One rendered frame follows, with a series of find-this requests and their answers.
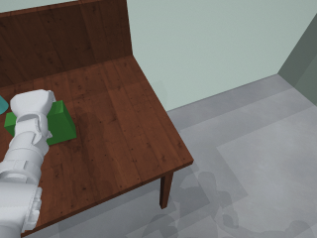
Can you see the left robot upper arm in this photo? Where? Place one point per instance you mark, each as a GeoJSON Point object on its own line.
{"type": "Point", "coordinates": [20, 205]}

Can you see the table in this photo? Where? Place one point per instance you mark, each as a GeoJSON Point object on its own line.
{"type": "Point", "coordinates": [82, 51]}

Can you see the sponge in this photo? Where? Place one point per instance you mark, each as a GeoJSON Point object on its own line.
{"type": "Point", "coordinates": [59, 123]}

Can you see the robot left forearm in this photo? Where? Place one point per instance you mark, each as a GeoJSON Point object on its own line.
{"type": "Point", "coordinates": [23, 160]}

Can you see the robot left hand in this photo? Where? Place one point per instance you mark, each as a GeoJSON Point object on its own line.
{"type": "Point", "coordinates": [37, 100]}

